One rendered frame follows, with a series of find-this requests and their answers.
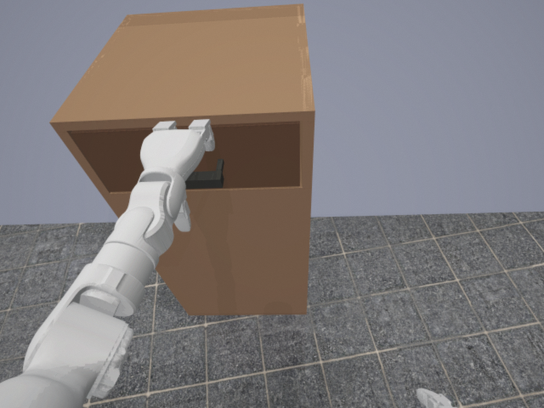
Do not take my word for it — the robot left forearm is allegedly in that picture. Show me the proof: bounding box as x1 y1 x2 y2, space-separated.
23 167 186 373

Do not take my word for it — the left robot hand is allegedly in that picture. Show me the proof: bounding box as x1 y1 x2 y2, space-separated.
140 119 215 232

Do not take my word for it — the right robot hand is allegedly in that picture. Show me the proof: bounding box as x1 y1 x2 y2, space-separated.
416 388 457 408

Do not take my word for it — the drawer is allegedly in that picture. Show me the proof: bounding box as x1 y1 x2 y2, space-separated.
71 121 300 192

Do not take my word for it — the cabinet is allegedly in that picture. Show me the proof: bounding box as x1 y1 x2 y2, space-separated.
49 3 315 315

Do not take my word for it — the robot left upper arm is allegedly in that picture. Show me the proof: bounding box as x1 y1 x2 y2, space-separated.
0 302 133 408

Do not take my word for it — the handle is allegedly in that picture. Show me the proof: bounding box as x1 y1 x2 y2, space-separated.
185 159 224 189

